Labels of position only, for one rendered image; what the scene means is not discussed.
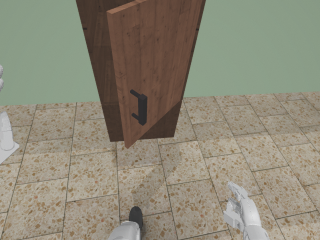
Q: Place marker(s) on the cupboard door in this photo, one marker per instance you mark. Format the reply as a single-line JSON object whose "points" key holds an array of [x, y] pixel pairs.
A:
{"points": [[151, 43]]}

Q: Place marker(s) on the robot left hand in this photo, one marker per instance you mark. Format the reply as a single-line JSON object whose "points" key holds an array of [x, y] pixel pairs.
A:
{"points": [[7, 145]]}

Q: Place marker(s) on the robot right hand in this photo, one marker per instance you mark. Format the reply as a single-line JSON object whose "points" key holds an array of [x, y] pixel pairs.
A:
{"points": [[246, 212]]}

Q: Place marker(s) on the handle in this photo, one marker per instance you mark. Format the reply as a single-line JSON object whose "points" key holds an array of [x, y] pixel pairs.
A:
{"points": [[142, 107]]}

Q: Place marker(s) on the robot left shin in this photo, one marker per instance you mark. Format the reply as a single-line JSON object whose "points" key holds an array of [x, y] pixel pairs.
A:
{"points": [[130, 222]]}

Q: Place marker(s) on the robot right forearm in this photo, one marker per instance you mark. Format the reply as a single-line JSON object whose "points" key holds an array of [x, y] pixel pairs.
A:
{"points": [[255, 232]]}

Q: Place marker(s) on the left robot thigh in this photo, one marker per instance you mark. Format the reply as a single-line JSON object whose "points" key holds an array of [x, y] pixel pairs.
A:
{"points": [[125, 232]]}

